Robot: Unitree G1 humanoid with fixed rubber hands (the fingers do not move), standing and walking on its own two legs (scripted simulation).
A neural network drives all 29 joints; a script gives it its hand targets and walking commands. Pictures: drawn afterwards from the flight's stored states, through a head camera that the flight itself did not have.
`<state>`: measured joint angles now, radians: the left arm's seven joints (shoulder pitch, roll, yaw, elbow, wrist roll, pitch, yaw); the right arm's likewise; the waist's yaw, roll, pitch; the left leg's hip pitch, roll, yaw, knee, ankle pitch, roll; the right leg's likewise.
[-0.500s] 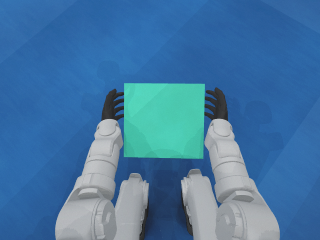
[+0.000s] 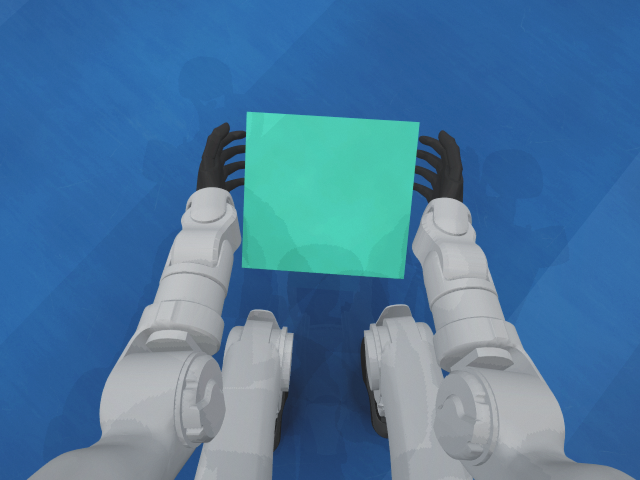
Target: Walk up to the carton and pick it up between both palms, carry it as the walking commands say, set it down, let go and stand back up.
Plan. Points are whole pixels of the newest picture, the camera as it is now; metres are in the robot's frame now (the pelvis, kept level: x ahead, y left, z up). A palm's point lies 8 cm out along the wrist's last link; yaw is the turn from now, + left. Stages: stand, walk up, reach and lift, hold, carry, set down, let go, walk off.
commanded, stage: set down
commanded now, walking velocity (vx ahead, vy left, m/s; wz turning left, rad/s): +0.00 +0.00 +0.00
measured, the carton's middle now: (328, 193) +0.48 -0.01 -0.21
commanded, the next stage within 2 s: none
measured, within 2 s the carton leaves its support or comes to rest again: neither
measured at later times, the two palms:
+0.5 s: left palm (226, 195) +0.48 +0.14 -0.20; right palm (417, 202) +0.46 -0.14 -0.20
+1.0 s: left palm (234, 192) +0.49 +0.14 -0.22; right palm (418, 199) +0.48 -0.15 -0.23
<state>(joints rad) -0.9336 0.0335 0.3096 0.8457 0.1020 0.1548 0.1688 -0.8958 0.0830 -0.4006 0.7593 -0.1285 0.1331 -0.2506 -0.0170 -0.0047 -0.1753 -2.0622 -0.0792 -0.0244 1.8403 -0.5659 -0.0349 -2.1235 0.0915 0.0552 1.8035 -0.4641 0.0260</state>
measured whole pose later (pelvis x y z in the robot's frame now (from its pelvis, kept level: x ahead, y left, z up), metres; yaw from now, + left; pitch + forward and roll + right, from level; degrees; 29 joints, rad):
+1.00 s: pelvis -0.01 +0.01 -0.09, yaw +0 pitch +41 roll +1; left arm -1.20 0.16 0.19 1.02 -0.01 0.11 0.16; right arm -1.17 -0.08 -0.34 0.97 0.02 0.08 -0.22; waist -0.02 0.00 0.08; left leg -2.27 -0.09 -0.01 2.14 -0.59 -0.03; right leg -2.33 0.11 0.05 2.09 -0.47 0.05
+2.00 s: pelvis +0.01 +0.00 -0.09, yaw +0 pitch +46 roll +0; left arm -1.25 0.16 0.29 1.06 0.11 0.03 0.08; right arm -1.20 -0.10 -0.44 1.01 -0.05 0.00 -0.13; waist -0.02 -0.03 0.04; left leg -2.33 -0.11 -0.03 2.15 -0.63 -0.04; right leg -2.38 0.08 0.03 2.10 -0.53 0.04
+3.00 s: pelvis -0.01 +0.01 -0.09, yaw +0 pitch +40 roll +0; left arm -1.19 0.31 0.05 1.03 -0.19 -0.03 0.08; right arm -1.15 -0.25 -0.14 1.07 0.19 -0.06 -0.13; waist -0.03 0.00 0.20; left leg -2.26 -0.12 -0.03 2.14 -0.59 -0.04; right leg -2.30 0.07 0.03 2.09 -0.49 0.05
